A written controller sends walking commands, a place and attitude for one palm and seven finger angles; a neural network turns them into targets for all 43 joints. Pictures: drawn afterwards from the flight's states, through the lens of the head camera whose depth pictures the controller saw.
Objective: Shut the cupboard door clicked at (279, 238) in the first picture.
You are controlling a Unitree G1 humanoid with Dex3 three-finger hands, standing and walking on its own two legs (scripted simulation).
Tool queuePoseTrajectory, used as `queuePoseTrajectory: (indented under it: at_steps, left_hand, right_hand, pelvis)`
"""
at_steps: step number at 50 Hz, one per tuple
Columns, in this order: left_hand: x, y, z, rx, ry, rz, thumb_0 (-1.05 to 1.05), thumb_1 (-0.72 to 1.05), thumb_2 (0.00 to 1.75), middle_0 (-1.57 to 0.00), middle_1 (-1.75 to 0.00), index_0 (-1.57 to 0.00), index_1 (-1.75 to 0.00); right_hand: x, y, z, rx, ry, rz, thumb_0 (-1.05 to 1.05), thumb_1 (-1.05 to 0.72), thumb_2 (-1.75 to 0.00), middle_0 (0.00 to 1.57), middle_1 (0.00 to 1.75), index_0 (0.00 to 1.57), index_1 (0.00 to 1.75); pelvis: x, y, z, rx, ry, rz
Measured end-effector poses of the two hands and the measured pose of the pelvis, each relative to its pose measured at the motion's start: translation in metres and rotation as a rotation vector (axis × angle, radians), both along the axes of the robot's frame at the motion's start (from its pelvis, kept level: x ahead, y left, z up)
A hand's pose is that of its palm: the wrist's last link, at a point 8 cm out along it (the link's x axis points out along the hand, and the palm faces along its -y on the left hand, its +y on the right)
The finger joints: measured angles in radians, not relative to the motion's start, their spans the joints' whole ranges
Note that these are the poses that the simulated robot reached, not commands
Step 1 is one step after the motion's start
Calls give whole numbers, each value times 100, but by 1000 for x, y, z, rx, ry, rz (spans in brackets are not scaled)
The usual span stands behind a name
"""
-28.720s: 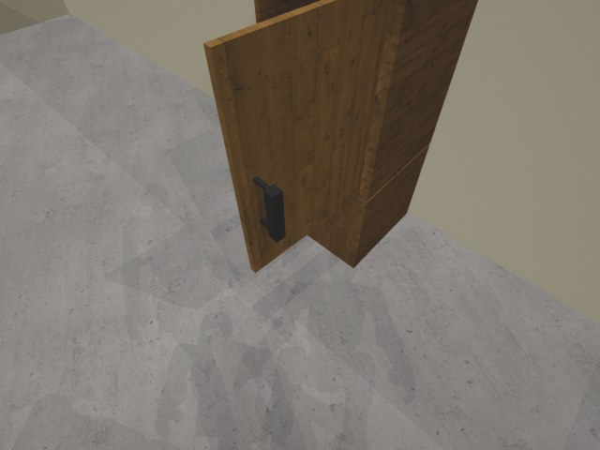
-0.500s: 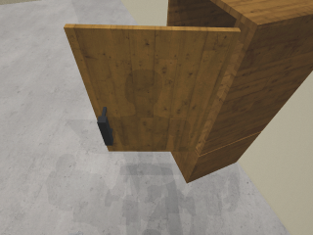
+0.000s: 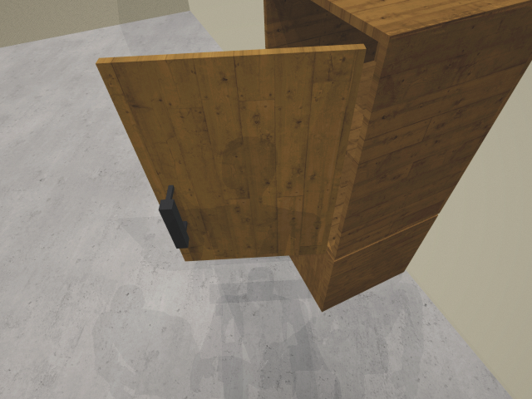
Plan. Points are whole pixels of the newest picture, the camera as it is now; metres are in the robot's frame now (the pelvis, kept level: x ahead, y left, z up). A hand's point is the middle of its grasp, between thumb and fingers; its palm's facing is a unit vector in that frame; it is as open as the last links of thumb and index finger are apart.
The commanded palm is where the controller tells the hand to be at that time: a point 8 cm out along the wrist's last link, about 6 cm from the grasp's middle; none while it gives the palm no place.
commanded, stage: look again from close up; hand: left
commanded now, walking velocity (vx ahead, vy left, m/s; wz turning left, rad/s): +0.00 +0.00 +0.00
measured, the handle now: (176, 217) +0.50 +0.23 -0.09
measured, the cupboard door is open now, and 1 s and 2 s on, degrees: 68 68 68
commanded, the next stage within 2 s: raise the hand and make a fist in 0.52 s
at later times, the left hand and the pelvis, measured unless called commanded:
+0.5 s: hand out of the picture +0.04 +0.16 -0.17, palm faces +0.02 -0.98 -0.21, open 7.3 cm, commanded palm none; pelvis +0.03 -0.01 +0.01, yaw +0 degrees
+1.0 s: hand (176, 379) +0.17 +0.16 -0.07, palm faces +0.06 -1.00 +0.03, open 6.4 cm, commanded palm +0.14 +0.22 -0.07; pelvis -0.01 -0.02 -0.10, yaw +4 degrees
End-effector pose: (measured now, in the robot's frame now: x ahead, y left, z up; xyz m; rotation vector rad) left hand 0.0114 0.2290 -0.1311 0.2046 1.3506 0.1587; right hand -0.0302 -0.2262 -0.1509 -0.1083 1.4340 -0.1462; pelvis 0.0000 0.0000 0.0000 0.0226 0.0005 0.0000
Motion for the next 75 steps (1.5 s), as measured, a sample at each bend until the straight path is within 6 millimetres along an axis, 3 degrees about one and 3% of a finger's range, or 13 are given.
queuePoseTrajectory:
  at_steps: [7,22,32,34,39,42,46,52,56,60,63,69,75]
  left_hand:
    - [-8,-11,-3,-22,55,17,1,91,89,-20,-30,-20,-30]
    - [16,-21,-5,-31,38,35,1,92,89,-20,-30,-20,-30]
    - [35,-19,-4,-17,13,35,1,92,89,-20,-30,-20,-30]
    - [66,-8,12,-6,-173,119,1,91,89,-21,-30,-20,-30]
    - [162,-1,96,22,-866,107,2,92,89,-23,-32,-22,-33]
    - [185,-7,115,-54,-1174,60,1,92,89,-26,-36,-25,-36]
    - [170,-21,99,-151,-1402,-87,1,92,89,-31,-42,-31,-42]
    - [116,-16,41,-175,-1274,-42,1,91,89,-42,-53,-42,-53]
    - [104,-7,47,-108,-1310,-40,2,90,90,-49,-61,-49,-61]
    - [118,-8,64,-122,-1395,-107,2,91,90,-56,-69,-56,-69]
    - [131,-11,64,-174,-1360,-134,2,91,90,-62,-75,-61,-75]
    - [137,1,56,-172,-1245,-99,2,90,90,-73,-87,-72,-87]
    - [133,19,61,-124,-1310,-75,2,91,90,-83,-99,-83,-99]
  right_hand:
    - [4,3,4,9,31,-1,0,-90,-90,20,30,19,30]
    - [70,-8,6,-14,-60,34,1,-92,-90,20,30,19,30]
    - [97,-16,9,-29,-86,51,0,-91,-90,20,30,19,30]
    - [109,-21,14,-74,-191,58,0,-91,-90,20,30,20,30]
    - [162,-34,29,-111,-553,86,1,-91,-90,20,30,20,30]
    - [196,-40,35,-120,-711,129,1,-90,-90,20,30,20,30]
    - [238,-44,32,-137,-870,215,1,-90,-90,20,30,19,30]
    - [272,-25,12,-124,-995,289,1,-90,-90,20,30,19,30]
    - [266,0,-9,-80,-988,319,1,-90,-90,20,30,19,30]
    - [239,20,-33,-26,-913,312,1,-90,-90,20,30,20,30]
    - [212,27,-46,-2,-834,266,1,-90,-90,21,30,20,30]
    - [166,18,-52,-37,-712,180,1,-90,-90,21,30,20,30]
    - [153,0,-47,-123,-675,186,1,-90,-90,21,30,20,30]
  pelvis:
    - [8,-6,3,-3,1,3]
    - [30,-13,5,-5,-3,7]
    - [42,-16,6,-13,6,13]
    - [41,-16,2,-15,8,11]
    - [35,-15,-11,-11,70,66]
    - [24,-18,-30,-6,142,61]
    - [6,-22,-67,-2,225,53]
    - [-15,-23,-114,-28,267,69]
    - [-25,-23,-129,-62,271,79]
    - [-34,-21,-134,-87,277,84]
    - [-38,-17,-131,-92,282,81]
    - [-37,-8,-122,-86,290,65]
    - [-34,2,-121,-90,299,64]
